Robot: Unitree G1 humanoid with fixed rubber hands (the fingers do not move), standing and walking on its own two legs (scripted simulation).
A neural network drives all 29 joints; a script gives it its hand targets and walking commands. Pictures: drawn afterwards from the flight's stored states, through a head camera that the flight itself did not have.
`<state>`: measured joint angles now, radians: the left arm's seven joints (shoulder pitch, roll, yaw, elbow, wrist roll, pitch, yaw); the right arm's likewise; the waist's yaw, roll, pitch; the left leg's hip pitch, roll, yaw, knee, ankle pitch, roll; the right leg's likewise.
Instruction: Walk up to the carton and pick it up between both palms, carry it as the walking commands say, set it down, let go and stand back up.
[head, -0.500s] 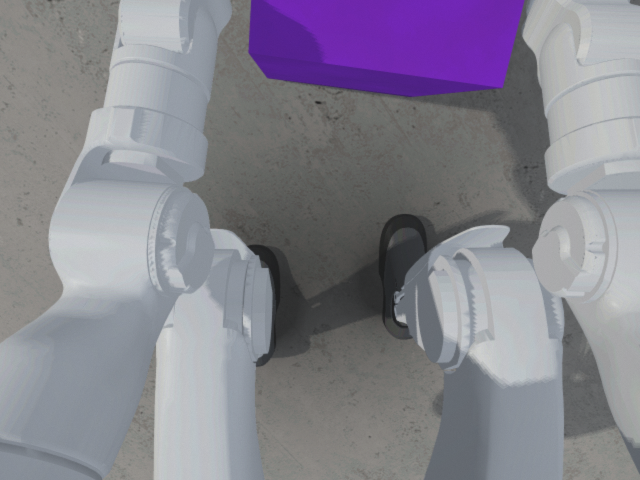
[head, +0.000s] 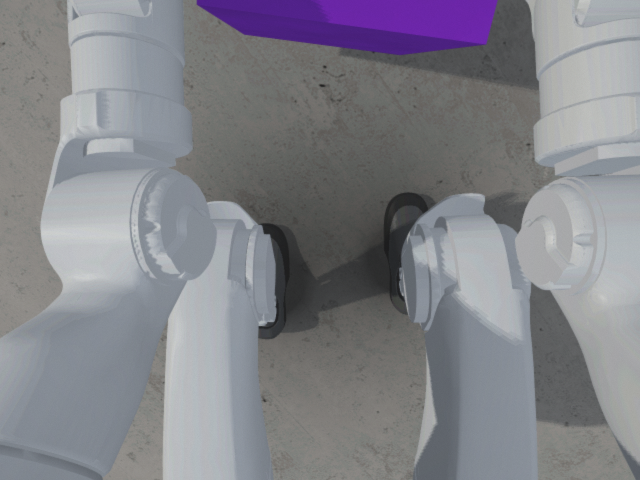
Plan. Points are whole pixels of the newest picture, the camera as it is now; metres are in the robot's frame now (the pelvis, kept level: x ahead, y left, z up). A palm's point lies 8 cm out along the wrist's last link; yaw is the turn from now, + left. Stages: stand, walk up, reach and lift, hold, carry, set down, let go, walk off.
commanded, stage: reach and lift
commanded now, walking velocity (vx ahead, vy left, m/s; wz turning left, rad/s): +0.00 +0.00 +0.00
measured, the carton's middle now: out of the picture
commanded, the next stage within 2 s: none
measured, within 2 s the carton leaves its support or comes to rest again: neither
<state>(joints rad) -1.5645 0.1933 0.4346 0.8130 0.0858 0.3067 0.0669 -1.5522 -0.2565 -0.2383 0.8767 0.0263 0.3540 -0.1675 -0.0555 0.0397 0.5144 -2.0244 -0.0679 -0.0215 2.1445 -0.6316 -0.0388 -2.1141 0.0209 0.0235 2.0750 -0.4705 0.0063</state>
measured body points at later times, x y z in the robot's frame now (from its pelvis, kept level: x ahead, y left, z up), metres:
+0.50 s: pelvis -0.01 +0.01 +0.04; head +0.35 -0.02 +0.29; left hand +0.60 +0.10 -0.07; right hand +0.56 -0.19 -0.09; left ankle +0.11 +0.13 -0.37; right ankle +0.15 -0.12 -0.37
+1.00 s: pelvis -0.02 +0.00 +0.09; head +0.33 -0.03 +0.35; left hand +0.57 +0.10 -0.01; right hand +0.54 -0.19 -0.02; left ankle +0.11 +0.13 -0.37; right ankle +0.15 -0.12 -0.37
